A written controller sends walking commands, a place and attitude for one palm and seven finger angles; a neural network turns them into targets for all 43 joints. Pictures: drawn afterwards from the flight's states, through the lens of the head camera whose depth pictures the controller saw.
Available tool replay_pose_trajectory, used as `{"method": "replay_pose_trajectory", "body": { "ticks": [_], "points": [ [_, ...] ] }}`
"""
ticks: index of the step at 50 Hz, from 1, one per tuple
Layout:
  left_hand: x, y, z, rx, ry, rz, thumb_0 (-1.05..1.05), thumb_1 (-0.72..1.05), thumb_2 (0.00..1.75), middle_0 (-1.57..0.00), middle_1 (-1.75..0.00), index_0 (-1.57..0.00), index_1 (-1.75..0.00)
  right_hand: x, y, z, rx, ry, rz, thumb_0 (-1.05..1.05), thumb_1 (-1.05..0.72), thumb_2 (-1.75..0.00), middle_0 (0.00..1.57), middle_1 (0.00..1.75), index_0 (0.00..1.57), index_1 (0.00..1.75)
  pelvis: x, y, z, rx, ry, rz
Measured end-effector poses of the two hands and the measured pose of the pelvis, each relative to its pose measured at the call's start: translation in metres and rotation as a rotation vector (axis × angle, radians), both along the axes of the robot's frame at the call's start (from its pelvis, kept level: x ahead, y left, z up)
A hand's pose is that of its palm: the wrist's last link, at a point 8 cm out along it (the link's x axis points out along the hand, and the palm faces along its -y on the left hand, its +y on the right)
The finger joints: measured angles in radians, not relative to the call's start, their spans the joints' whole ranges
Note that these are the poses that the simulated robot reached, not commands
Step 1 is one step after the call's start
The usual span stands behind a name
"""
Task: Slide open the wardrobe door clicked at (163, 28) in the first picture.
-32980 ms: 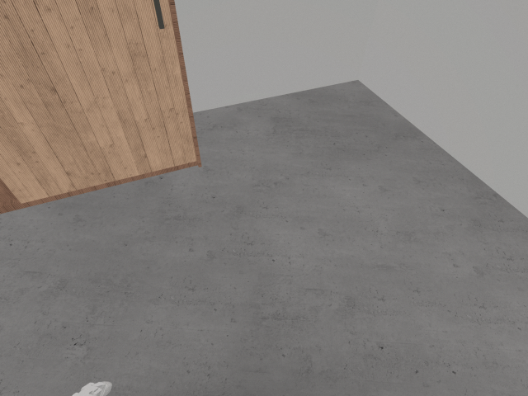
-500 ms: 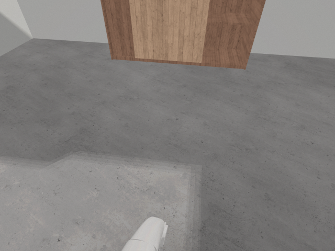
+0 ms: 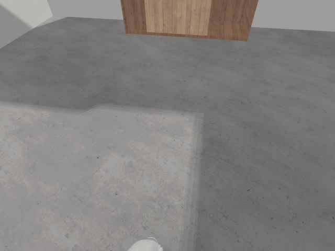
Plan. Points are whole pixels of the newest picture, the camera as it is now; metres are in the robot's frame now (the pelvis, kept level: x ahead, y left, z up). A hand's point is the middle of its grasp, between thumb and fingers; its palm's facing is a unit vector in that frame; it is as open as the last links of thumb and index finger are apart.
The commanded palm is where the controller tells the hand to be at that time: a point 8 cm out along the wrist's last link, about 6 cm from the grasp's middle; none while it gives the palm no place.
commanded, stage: relax the arm and regain balance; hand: right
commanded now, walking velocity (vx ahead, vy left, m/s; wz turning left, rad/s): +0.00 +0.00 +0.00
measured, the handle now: out of the picture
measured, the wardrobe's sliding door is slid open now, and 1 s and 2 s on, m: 0.54 0.54 0.54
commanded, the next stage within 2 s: step back with the hand held close in 1.06 s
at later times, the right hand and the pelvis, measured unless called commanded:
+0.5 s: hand out of the picture -0.30 -0.15 -0.17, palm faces -0.04 +0.98 -0.20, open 16.4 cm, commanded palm none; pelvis -0.26 +0.02 +0.01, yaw -2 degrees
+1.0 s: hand out of the picture -0.38 -0.16 -0.17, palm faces -0.03 +0.98 -0.20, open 16.5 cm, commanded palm none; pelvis -0.34 +0.02 +0.01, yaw -1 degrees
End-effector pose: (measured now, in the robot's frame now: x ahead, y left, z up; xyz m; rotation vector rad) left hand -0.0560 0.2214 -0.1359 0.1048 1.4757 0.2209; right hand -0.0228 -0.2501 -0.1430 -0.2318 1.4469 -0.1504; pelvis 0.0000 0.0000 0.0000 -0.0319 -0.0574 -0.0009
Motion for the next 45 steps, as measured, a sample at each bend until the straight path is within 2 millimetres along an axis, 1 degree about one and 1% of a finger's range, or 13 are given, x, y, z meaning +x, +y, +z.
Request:
{"method": "replay_pose_trajectory", "body": {
  "ticks": [3,5,8,12,15,18,21,24,26,29,32,38,45],
  "points": [
    [-0.049,-0.006,-0.001,-0.037,0.1,-0.059,0.0,0.9,0.9,-0.2,-0.3,-0.2,-0.3,-0.059,-0.005,0.013,-0.029,-0.009,-0.137,-0.11,0.55,-0.27,0.15,0.3,0.15,0.3,-0.041,0.001,0.006,0.016,-0.016,-0.036],
    [-0.06,-0.004,-0.003,-0.051,0.111,-0.115,0.0,0.9,0.9,-0.21,-0.3,-0.2,-0.3,-0.101,-0.006,0.023,-0.051,-0.027,-0.193,-0.09,0.53,-0.28,0.15,0.3,0.15,0.3,-0.066,0.001,0.01,0.036,-0.014,-0.048],
    [-0.053,0.006,-0.008,-0.038,0.005,-0.15,0.01,0.9,0.9,-0.21,-0.3,-0.2,-0.3,-0.171,0.002,0.032,-0.072,0.019,-0.22,-0.06,0.51,-0.28,0.15,0.3,0.15,0.3,-0.104,0.005,0.01,0.046,-0.008,-0.044],
    [-0.037,0.025,-0.015,-0.026,-0.208,-0.127,0.01,0.9,0.9,-0.21,-0.3,-0.21,-0.3,-0.265,0.027,0.03,-0.063,0.185,-0.188,-0.03,0.49,-0.29,0.15,0.3,0.14,0.3,-0.155,0.019,-0.002,0.008,0.01,-0.01],
    [-0.042,0.036,-0.006,-0.017,-0.278,-0.134,0.0,0.9,0.9,-0.2,-0.3,-0.2,-0.3,-0.308,0.046,0.036,-0.025,0.248,-0.193,-0.02,0.48,-0.29,0.15,0.3,0.14,0.3,-0.188,0.02,0.005,0.031,0.003,-0.015],
    [-0.063,0.047,0.008,0.005,-0.303,-0.131,0.0,0.9,0.9,-0.2,-0.3,-0.2,-0.3,-0.316,0.055,0.033,0.004,0.22,-0.169,-0.01,0.48,-0.3,0.15,0.3,0.15,0.3,-0.213,0.023,0.012,0.017,0.016,-0.01],
    [-0.101,0.055,0.016,0.035,-0.277,-0.126,0.0,0.91,0.9,-0.2,-0.3,-0.2,-0.3,-0.299,0.055,0.023,0.022,0.116,-0.14,-0.01,0.48,-0.3,0.15,0.3,0.15,0.3,-0.234,0.025,0.015,0.004,0.032,-0.012],
    [-0.147,0.056,0.011,0.062,-0.209,-0.139,0.0,0.91,0.9,-0.2,-0.3,-0.2,-0.3,-0.274,0.051,0.01,0.04,-0.007,-0.091,-0.01,0.48,-0.3,0.15,0.3,0.15,0.3,-0.256,0.022,0.008,0.031,0.05,-0.027],
    [-0.181,0.051,0.008,0.066,-0.141,-0.131,0.0,0.91,0.9,-0.2,-0.3,-0.2,-0.3,-0.28,0.048,0.004,0.058,0.009,0.034,-0.07,0.53,-0.27,0.15,0.3,0.15,0.3,-0.271,0.023,0.006,0.021,0.045,-0.028],
    [-0.23,0.04,0.007,0.037,-0.052,-0.119,0.0,0.91,0.9,-0.2,-0.3,-0.2,-0.3,-0.299,0.04,0.007,0.049,0.016,-0.037,-0.11,0.56,-0.26,0.15,0.3,0.15,0.3,-0.287,0.023,0.009,0.012,0.025,-0.026],
    [-0.266,0.028,-0.001,-0.012,0.03,-0.117,0.0,0.91,0.9,-0.2,-0.3,-0.2,-0.3,-0.316,0.033,0.01,0.015,0.019,-0.091,-0.09,0.54,-0.27,0.15,0.3,0.15,0.3,-0.297,0.026,0.007,0.002,0.025,-0.032],
    [-0.293,0.013,-0.01,-0.087,0.054,-0.097,0.0,0.9,0.9,-0.2,-0.3,-0.2,-0.3,-0.347,0.04,0.02,-0.009,0.068,-0.088,-0.04,0.5,-0.29,0.15,0.3,0.14,0.3,-0.322,0.031,0.008,0.01,0.048,-0.033],
    [-0.314,0.01,-0.005,-0.058,0.025,-0.054,0.0,0.9,0.9,-0.2,-0.3,-0.2,-0.3,-0.353,0.046,0.01,0.039,0.099,-0.016,-0.05,0.51,-0.28,0.15,0.3,0.15,0.3,-0.337,0.025,0.007,0.031,0.066,-0.02]
  ]
}}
